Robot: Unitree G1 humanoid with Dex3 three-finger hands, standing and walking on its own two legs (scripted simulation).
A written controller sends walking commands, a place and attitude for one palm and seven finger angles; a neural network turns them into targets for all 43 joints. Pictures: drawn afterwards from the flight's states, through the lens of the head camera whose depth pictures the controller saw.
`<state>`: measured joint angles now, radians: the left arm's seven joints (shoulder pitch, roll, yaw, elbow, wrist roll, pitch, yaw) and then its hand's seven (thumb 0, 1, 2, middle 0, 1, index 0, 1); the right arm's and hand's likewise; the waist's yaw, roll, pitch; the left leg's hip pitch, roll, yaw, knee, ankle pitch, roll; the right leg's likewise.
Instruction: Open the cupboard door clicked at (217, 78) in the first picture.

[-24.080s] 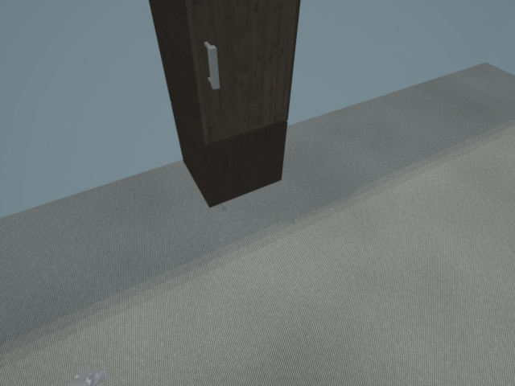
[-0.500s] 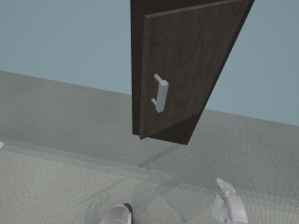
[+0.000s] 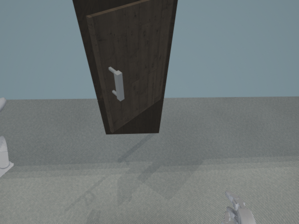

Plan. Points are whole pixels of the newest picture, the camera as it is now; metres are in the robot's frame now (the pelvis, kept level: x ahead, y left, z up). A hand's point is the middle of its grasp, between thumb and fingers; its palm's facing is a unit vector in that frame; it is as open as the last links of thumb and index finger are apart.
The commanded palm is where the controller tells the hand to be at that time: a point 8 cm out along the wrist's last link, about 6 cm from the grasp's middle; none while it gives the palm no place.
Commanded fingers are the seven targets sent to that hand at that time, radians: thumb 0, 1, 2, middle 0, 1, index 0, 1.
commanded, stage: stop stepping back and stand still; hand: left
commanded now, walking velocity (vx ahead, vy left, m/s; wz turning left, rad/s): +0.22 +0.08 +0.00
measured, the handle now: (116, 84) +0.62 +0.13 -0.01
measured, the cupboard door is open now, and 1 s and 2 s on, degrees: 41 41 41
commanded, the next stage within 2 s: let the arm hang, fingers relaxed in 1.16 s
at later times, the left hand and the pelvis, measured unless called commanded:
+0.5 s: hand out of the picture +0.16 +0.26 +0.18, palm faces +0.46 -0.74 -0.50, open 7.4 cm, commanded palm +0.11 +0.30 +0.18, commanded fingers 0.00 0.90 0.90 -0.20 -0.30 -0.20 -0.30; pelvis -0.03 +0.00 +0.00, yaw +0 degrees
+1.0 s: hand out of the picture +0.18 +0.31 +0.17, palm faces +0.41 -0.77 -0.50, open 7.4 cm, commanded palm +0.12 +0.35 +0.18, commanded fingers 0.00 0.90 0.90 -0.20 -0.30 -0.20 -0.30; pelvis -0.02 +0.05 +0.01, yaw +0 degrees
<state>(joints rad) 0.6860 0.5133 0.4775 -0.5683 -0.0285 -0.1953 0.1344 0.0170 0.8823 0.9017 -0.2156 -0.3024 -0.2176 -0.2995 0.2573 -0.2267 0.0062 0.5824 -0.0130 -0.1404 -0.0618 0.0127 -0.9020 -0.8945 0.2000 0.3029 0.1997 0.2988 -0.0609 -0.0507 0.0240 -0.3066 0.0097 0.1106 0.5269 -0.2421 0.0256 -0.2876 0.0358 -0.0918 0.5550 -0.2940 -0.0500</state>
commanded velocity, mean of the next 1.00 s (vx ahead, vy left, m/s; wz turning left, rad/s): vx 0.04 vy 0.04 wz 0.00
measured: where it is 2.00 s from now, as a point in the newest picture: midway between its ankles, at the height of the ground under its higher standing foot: outside the picture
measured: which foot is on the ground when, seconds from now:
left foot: down 0.00-0.00, up 0.02-0.38, down 0.40-1.00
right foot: down 0.00-1.00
